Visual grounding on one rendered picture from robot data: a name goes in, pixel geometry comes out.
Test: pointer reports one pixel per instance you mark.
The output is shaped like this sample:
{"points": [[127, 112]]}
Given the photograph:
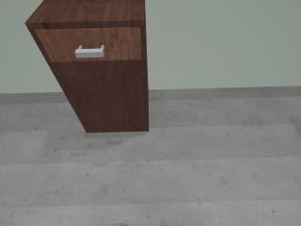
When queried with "handle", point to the handle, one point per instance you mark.
{"points": [[95, 52]]}

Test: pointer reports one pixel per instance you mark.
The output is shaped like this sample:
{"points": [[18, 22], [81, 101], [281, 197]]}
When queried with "cabinet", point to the cabinet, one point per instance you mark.
{"points": [[107, 96]]}

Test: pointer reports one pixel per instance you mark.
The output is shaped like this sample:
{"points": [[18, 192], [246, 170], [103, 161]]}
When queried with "drawer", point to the drawer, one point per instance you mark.
{"points": [[120, 43]]}

